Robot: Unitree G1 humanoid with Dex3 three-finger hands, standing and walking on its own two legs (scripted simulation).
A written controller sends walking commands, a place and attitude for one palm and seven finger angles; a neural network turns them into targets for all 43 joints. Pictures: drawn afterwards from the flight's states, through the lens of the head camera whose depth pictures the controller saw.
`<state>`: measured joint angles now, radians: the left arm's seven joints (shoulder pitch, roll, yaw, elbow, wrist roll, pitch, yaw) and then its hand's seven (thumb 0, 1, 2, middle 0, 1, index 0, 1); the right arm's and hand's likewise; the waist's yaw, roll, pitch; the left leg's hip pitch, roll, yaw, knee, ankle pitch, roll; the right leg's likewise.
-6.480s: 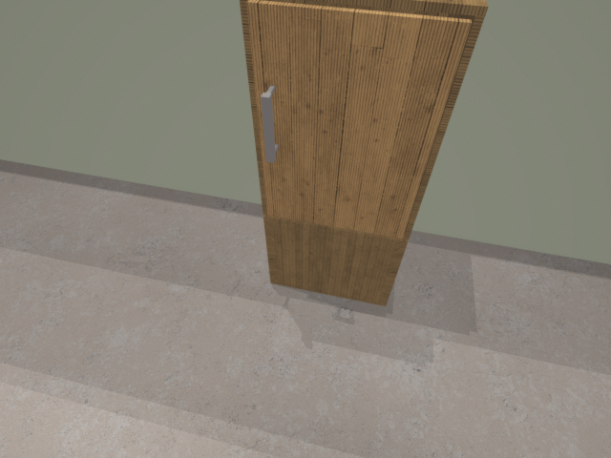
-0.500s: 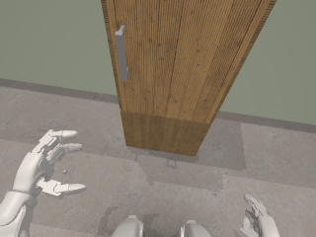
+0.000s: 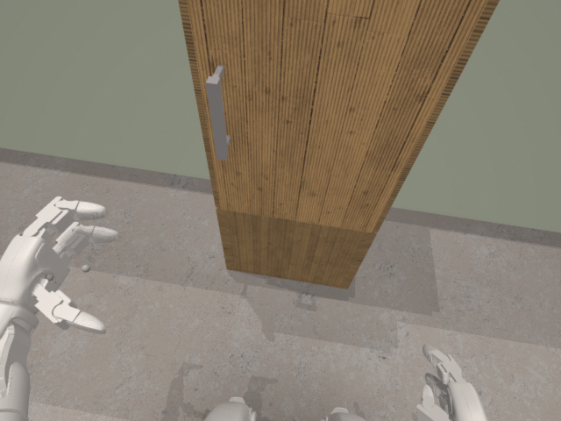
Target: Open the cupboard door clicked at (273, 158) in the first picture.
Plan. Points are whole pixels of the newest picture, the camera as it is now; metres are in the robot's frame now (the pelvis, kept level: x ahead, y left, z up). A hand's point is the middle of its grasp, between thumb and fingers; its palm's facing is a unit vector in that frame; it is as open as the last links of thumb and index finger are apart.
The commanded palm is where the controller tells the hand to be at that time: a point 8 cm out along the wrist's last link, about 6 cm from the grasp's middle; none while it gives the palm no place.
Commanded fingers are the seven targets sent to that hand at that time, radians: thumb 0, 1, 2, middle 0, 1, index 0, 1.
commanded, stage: raise the hand with hooked fingers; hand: left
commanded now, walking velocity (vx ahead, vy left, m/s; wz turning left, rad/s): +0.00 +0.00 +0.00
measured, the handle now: (221, 115) +0.61 +0.16 +0.05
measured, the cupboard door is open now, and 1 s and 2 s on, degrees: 0 0 0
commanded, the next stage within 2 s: move the hooked fingers beside the handle in 0.56 s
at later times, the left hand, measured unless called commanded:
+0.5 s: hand (99, 267) +0.28 +0.25 +0.08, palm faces -0.06 -1.00 -0.04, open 14.0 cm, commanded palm +0.26 +0.30 +0.08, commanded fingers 0.00 -0.50 0.30 -0.30 -1.20 -0.30 -1.20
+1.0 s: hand (127, 227) +0.34 +0.24 +0.08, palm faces -0.11 -0.99 -0.01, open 14.0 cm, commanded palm +0.32 +0.29 +0.07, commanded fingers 0.00 -0.50 0.30 -0.30 -1.20 -0.30 -1.20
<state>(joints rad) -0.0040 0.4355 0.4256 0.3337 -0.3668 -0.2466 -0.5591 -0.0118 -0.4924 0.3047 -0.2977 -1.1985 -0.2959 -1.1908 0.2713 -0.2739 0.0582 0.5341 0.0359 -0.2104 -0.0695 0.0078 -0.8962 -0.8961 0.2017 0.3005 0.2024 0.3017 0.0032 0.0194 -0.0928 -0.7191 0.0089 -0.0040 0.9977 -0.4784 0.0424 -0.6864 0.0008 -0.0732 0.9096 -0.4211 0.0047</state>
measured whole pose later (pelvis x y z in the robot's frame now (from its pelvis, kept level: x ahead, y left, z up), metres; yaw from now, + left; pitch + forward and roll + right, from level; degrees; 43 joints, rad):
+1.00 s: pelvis -0.01 -0.01 +0.00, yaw +0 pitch +13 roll -2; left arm -0.31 0.47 0.41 0.63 -0.31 -0.26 -0.59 -0.01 -0.50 0.30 -0.30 -1.20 -0.30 -1.20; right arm 0.29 -0.29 0.06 0.56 0.04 -0.18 -0.08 0.01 -0.90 -0.90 0.20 0.30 0.20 0.30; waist -0.04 0.01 -0.09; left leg -0.75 0.02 0.00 0.98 -0.45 0.03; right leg -0.73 0.01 -0.07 0.92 -0.40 -0.01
